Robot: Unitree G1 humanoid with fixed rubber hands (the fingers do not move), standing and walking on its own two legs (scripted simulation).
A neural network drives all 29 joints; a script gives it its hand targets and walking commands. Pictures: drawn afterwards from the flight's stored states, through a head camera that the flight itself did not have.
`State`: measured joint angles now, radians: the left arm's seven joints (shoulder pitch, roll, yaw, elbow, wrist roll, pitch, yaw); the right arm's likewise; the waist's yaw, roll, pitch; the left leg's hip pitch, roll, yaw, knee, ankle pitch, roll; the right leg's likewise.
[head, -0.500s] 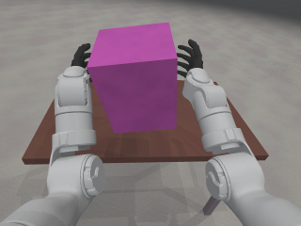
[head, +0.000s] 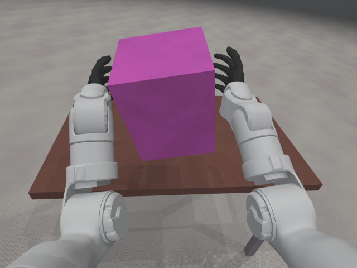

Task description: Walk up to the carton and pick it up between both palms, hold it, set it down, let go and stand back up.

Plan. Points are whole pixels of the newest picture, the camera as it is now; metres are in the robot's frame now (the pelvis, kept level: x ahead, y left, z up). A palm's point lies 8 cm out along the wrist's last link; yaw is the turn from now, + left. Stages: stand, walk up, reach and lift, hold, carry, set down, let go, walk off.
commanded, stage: hold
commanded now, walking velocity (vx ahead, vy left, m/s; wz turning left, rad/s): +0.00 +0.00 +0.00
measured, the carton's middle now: (169, 98) +0.42 -0.02 +0.21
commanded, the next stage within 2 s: none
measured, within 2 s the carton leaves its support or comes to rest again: neither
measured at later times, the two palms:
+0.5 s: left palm (99, 91) +0.38 +0.13 +0.25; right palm (234, 85) +0.36 -0.14 +0.28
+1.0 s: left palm (102, 93) +0.38 +0.12 +0.25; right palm (236, 87) +0.36 -0.15 +0.28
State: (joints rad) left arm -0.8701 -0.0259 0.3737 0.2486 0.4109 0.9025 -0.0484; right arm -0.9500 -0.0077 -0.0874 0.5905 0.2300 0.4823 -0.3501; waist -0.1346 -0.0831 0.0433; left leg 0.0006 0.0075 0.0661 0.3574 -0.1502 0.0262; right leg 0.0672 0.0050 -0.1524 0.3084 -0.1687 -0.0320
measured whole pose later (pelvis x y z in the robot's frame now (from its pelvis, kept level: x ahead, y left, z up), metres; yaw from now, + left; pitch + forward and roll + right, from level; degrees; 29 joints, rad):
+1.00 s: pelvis +0.00 +0.00 +0.00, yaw +0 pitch -12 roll +0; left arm -0.88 -0.03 0.39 0.28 0.42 0.90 -0.06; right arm -0.96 0.00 -0.11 0.60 0.22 0.49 -0.35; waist -0.14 -0.09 0.04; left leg 0.01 0.01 0.07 0.34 -0.14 0.02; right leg 0.06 0.01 -0.15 0.31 -0.17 -0.04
